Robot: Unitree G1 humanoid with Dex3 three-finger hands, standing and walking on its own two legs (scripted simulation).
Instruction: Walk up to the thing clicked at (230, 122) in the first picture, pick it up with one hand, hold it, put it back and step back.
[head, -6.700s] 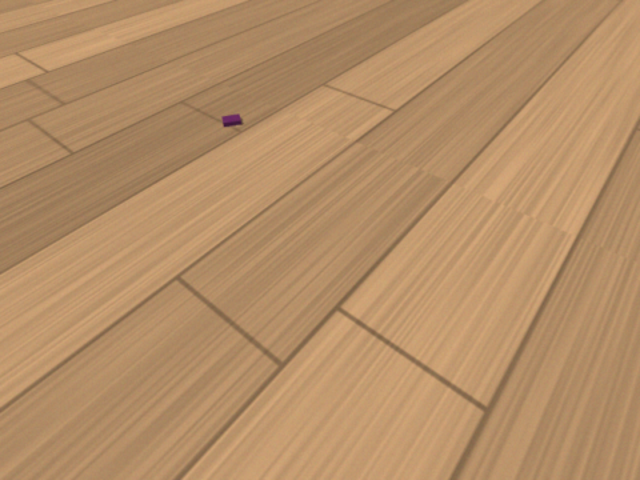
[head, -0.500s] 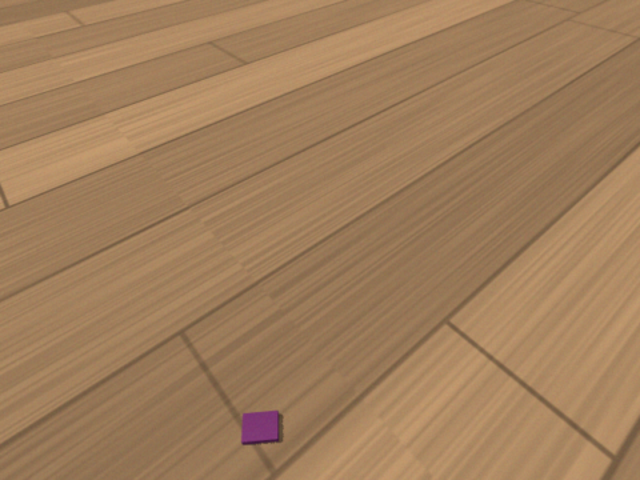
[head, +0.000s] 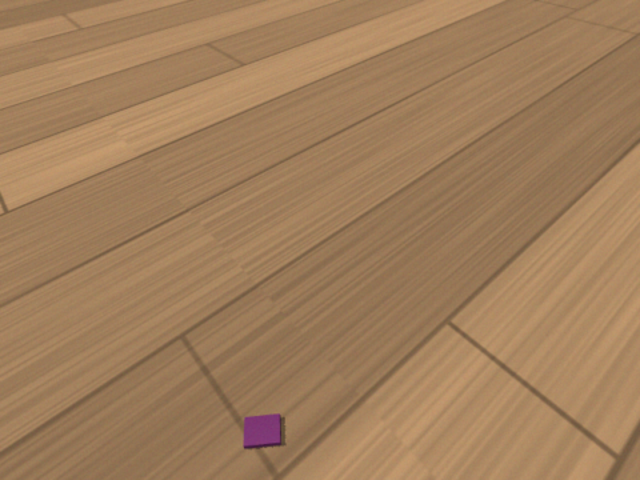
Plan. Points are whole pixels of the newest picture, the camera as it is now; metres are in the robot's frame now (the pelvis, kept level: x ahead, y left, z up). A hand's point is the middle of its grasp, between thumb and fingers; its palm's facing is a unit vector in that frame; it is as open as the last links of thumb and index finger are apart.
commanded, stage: walk up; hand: left
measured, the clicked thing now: (262, 430) +0.42 +0.22 -0.77
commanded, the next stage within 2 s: stand in 0.48 s
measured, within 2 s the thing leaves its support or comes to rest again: neither
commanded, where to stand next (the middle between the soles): +0.07 -0.01 m, yaw -1 degrees
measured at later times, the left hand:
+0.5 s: hand out of the picture +0.08 +0.26 -0.16, palm faces -0.02 -0.94 -0.35, open 7.4 cm
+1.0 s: hand out of the picture +0.07 +0.24 -0.16, palm faces -0.02 -0.94 -0.34, open 7.4 cm
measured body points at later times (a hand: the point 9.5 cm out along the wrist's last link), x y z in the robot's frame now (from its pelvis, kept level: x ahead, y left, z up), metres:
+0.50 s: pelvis +0.00 +0.00 +0.00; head +0.01 +0.00 +0.45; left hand +0.08 +0.30 -0.13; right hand +0.09 -0.30 -0.13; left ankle +0.02 +0.11 -0.75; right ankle +0.00 -0.14 -0.75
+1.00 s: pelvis +0.01 -0.01 +0.00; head +0.01 -0.01 +0.45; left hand +0.08 +0.29 -0.13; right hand +0.09 -0.31 -0.13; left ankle +0.02 +0.11 -0.75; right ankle +0.00 -0.14 -0.75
